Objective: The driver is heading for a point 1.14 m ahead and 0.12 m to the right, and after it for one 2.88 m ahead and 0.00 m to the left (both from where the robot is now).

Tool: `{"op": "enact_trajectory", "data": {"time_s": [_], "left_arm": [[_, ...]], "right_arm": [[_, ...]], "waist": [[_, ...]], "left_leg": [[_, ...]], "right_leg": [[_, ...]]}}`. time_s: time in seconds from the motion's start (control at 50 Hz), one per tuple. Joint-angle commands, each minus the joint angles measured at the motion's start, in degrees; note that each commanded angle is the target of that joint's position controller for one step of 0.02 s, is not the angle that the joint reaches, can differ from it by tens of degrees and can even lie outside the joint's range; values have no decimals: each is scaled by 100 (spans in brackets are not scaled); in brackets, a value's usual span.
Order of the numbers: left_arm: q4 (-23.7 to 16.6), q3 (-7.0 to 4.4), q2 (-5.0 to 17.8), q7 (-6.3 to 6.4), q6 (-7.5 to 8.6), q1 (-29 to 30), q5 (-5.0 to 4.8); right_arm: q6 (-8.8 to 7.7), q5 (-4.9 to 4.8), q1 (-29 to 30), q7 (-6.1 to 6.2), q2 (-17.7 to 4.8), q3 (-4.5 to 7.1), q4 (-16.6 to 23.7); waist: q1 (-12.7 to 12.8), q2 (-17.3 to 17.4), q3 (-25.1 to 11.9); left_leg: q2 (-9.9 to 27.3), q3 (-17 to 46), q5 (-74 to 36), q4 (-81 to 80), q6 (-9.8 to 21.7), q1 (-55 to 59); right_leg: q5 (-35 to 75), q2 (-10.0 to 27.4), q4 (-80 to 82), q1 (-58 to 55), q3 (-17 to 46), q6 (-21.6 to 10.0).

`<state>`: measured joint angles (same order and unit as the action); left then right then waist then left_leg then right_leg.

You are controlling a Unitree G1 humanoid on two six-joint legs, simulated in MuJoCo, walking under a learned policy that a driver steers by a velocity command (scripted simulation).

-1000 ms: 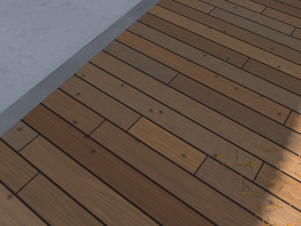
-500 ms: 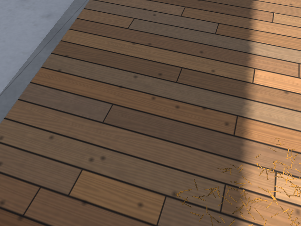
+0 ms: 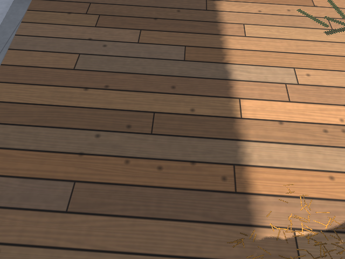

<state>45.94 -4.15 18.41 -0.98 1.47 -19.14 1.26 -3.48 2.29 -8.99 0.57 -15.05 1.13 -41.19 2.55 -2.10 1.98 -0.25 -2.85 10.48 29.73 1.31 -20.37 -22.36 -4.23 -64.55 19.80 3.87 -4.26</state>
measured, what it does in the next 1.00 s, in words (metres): walks ahead, turning right: right foot, then left foot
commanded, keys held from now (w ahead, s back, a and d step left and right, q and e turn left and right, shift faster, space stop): w+e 0.34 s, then w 0.66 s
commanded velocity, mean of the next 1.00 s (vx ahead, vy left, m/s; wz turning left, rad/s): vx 0.50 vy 0.00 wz -0.34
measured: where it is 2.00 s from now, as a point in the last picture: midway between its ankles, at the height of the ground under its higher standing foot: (239, 150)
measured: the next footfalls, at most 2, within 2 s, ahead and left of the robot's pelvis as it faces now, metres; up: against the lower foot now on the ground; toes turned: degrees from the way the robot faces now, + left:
right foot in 0.40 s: +0.33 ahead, -0.16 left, +0.00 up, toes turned -18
left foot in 0.96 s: +0.69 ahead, -0.09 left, +0.00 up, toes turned -15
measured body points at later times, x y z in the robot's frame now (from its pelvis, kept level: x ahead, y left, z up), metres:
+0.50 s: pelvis +0.25 -0.07 -0.01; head +0.28 -0.10 +0.44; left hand +0.49 +0.12 -0.10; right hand +0.20 -0.34 -0.15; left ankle +0.14 +0.10 -0.64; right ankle +0.29 -0.14 -0.73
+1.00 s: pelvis +0.53 -0.13 -0.01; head +0.56 -0.13 +0.44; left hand +0.57 +0.14 -0.15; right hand +0.62 -0.41 -0.11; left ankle +0.65 -0.08 -0.73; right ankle +0.31 -0.15 -0.70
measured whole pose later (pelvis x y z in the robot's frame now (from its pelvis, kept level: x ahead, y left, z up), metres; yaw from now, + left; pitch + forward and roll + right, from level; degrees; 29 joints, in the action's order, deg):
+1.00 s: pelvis +0.53 -0.13 -0.01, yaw -19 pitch +1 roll -1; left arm 54.7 -1.9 14.7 0.3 3.6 -24.8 0.5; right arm -3.4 2.4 -5.0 -0.8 -13.9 1.7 -43.2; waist 2.7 -0.4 2.8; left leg -0.4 -5.1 7.5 33.2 5.0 -26.3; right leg -25.3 -4.0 -40.1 0.8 0.8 -4.3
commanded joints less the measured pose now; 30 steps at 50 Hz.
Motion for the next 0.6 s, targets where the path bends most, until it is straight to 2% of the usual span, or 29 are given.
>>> {"op": "enact_trajectory", "data": {"time_s": [0.02,0.06,0.1,0.16,0.22,0.3,0.32,0.34,0.36,0.38,0.4,0.42,0.44,0.46,0.48,0.5,0.52,0.54,0.56,0.6], "left_arm": [[-384,-37,302,-134,-81,-69,106],[-509,-17,238,-193,-143,127,89],[-658,4,192,-240,-167,481,88],[-861,50,105,-287,-167,1026,78],[-1032,130,-35,-360,-130,1542,64],[-1243,150,-9,-410,-126,2044,103],[-1274,138,21,-398,-128,2075,125],[-1274,117,53,-372,-129,2005,146],[-1216,87,91,-329,-115,1772,175],[-1034,30,160,-275,-65,1148,201],[-674,-66,308,-195,-4,112,250],[-602,-231,916,-89,13,-501,291],[-677,-313,1314,-29,-24,-479,46],[-589,-282,1130,31,-53,-440,-23],[-502,-201,836,80,-20,-182,-24],[-445,-105,532,91,26,41,-20],[-412,-30,354,91,74,240,-51],[-418,18,246,72,123,385,-54],[-377,33,223,53,187,342,-64],[-233,6,323,35,260,186,-96]], "right_arm": [[-113,-57,-616,15,-578,180,52],[-219,-115,-778,-37,-623,215,-51],[-256,-127,-856,-59,-668,249,-121],[-239,-113,-1003,-67,-683,276,-245],[-228,-115,-1067,-71,-738,305,-324],[-151,-117,-1348,-22,-919,368,-482],[-108,-113,-1417,-8,-971,381,-530],[-66,-108,-1448,8,-1049,395,-568],[-22,-108,-1524,20,-1125,403,-622],[25,-116,-1545,26,-1172,395,-651],[48,-126,-1509,24,-1098,351,-602],[23,-216,-1655,-55,-578,198,-261],[3,-145,-1476,-103,-549,209,3],[23,-113,-900,-100,-832,277,42],[-35,-196,-787,-116,-644,203,47],[-48,-180,-894,-123,-573,180,-64],[21,-85,-1040,-137,-564,181,-143],[119,-22,-1271,-159,-547,178,-275],[188,1,-1326,-186,-534,189,-324],[247,-4,-1185,-237,-452,194,-319]], "waist": [[-241,860,-147],[-219,839,-190],[-240,766,-124],[-327,720,35],[-429,725,133],[-569,735,267],[-570,742,258],[-515,777,178],[-405,815,-16],[-115,758,-378],[342,459,-969],[477,-599,-1776],[320,-1158,-2221],[454,-270,-1637],[239,-158,-950],[-32,56,-579],[-262,8,-401],[-403,-68,-415],[-434,-89,-431],[-456,-71,-295]], "left_leg": [[1515,1584,32,-1831,656,1213],[1549,1177,-660,-1932,737,1269],[1596,821,-846,-2086,808,1377],[1514,254,-1124,-2167,789,1526],[1412,-283,-1291,-2119,665,1536],[1581,-623,-1739,-1905,520,1952],[1621,-713,-2176,-1705,480,2135],[1636,-841,-3069,-1337,434,2291],[1648,-932,-4081,-763,413,2372],[1606,-1033,-4640,173,388,2296],[1438,-1179,-4046,1489,264,1646],[1042,-1201,-1361,3412,-2,-327],[92,-464,2062,4831,-205,-1675],[373,224,1545,5015,-148,-2158],[571,248,1121,4734,-93,-2127],[754,290,935,4146,-56,-1782],[829,316,879,3792,-75,-1413],[835,309,798,3612,-100,-1055],[779,249,725,3542,-117,-934],[760,195,412,3247,-163,-1109]], "right_leg": [[377,629,-266,1376,44,131],[605,676,-216,1521,11,174],[920,753,-54,1858,-9,238],[1453,808,593,2150,-138,318],[2004,824,1631,1834,-412,267],[1608,714,2536,1465,-855,18],[1351,623,2685,1370,-955,-75],[1031,461,2814,1139,-1067,-186],[704,233,2938,715,-1143,-311],[643,-28,3203,-40,-1153,-461],[908,-87,3570,-1451,-955,-627],[-184,1503,3830,-3381,1262,-1122],[704,2666,4720,-3876,3892,-1626],[1649,2466,4676,-3591,3005,-1523],[2469,2258,4626,-2838,2127,-1409],[2950,1924,4723,-2167,1543,-1124],[3161,1673,4863,-1671,1167,-959],[3195,1529,5018,-1369,907,-876],[3325,1454,5129,-1258,810,-895],[3155,1368,5398,-1193,646,-937]]}}
Keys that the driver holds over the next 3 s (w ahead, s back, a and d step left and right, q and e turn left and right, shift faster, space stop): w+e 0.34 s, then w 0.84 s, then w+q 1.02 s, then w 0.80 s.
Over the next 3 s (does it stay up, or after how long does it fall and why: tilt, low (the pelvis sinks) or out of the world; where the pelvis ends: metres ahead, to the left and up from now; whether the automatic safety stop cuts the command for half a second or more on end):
stays up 1.55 -0.13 0.01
